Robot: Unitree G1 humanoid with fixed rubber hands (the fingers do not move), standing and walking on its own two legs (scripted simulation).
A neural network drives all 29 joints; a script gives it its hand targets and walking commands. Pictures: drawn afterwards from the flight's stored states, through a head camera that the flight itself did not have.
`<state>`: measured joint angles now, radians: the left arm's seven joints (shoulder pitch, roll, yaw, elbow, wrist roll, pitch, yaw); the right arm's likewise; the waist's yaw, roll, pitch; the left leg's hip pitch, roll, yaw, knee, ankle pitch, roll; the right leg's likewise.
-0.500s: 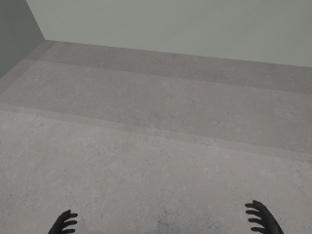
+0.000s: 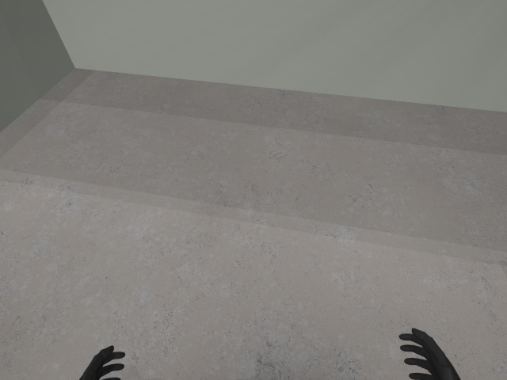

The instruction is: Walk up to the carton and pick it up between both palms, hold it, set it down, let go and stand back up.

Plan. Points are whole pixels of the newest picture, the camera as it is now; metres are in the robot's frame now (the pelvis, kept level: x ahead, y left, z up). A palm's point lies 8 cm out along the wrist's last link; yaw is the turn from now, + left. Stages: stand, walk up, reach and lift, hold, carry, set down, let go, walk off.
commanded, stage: stand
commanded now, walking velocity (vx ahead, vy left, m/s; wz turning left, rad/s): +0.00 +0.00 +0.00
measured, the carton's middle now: out of the picture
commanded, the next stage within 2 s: none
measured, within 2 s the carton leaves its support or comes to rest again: neither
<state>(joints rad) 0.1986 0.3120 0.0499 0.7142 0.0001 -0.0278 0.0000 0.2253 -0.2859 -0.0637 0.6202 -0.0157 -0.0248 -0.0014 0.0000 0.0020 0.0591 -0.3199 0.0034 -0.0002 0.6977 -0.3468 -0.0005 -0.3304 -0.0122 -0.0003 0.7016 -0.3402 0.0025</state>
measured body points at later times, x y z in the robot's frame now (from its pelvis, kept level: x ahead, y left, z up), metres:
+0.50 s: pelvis +0.00 +0.00 +0.00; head +0.01 +0.00 +0.45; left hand +0.13 +0.29 -0.10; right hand +0.14 -0.27 -0.09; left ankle +0.02 +0.12 -0.72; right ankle +0.02 -0.12 -0.72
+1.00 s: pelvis -0.01 +0.00 +0.00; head +0.01 +0.01 +0.45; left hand +0.12 +0.29 -0.10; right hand +0.13 -0.27 -0.09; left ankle +0.02 +0.12 -0.72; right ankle +0.02 -0.12 -0.72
